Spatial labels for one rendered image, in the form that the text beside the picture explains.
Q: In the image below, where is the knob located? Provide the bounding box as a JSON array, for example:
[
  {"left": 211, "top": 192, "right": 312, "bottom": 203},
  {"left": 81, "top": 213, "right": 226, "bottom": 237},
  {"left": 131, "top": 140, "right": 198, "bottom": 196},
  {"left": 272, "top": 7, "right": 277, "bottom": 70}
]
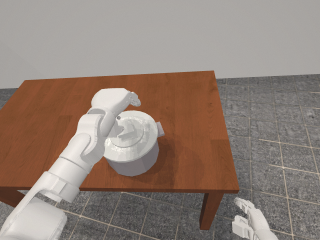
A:
[{"left": 118, "top": 119, "right": 135, "bottom": 139}]

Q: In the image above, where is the left robot forearm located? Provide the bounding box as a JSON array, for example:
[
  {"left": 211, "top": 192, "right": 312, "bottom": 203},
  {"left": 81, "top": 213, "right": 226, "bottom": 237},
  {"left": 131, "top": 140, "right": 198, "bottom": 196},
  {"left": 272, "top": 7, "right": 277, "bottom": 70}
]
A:
[{"left": 0, "top": 106, "right": 116, "bottom": 238}]

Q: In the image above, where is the table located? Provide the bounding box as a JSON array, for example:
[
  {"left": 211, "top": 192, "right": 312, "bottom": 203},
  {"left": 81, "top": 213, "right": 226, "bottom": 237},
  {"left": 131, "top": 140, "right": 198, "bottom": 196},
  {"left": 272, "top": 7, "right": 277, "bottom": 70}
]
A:
[{"left": 0, "top": 70, "right": 240, "bottom": 230}]

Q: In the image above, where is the right robot hand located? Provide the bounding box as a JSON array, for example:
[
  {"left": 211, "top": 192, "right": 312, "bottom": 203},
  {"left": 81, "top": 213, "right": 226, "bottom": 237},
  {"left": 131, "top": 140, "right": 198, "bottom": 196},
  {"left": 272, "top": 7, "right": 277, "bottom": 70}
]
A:
[{"left": 232, "top": 197, "right": 271, "bottom": 240}]

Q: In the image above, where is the lid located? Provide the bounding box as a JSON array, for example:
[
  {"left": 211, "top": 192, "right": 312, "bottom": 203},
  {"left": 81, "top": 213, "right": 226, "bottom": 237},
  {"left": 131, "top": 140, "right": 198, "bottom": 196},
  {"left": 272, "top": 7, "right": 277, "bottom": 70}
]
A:
[{"left": 103, "top": 110, "right": 158, "bottom": 163}]

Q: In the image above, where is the pot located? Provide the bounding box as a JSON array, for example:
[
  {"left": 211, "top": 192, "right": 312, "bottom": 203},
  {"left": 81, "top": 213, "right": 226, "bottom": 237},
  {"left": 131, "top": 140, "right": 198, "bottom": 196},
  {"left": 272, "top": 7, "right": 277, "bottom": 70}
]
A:
[{"left": 106, "top": 121, "right": 165, "bottom": 177}]

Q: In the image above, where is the robot left upper arm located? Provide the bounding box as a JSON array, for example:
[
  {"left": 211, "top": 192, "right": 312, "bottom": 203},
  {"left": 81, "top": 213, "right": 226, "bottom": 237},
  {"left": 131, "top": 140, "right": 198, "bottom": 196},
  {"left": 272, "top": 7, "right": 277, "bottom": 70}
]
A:
[{"left": 0, "top": 197, "right": 68, "bottom": 240}]

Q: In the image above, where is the right robot forearm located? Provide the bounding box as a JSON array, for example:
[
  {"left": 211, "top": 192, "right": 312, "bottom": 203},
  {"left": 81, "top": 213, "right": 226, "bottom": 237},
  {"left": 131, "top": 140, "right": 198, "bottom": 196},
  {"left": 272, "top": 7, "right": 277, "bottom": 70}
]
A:
[{"left": 253, "top": 229, "right": 278, "bottom": 240}]

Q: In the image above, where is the left robot hand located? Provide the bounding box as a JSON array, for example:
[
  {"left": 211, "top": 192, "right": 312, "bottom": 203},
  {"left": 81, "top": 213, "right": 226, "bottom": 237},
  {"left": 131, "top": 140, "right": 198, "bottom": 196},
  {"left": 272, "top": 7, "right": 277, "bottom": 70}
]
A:
[{"left": 91, "top": 88, "right": 141, "bottom": 138}]

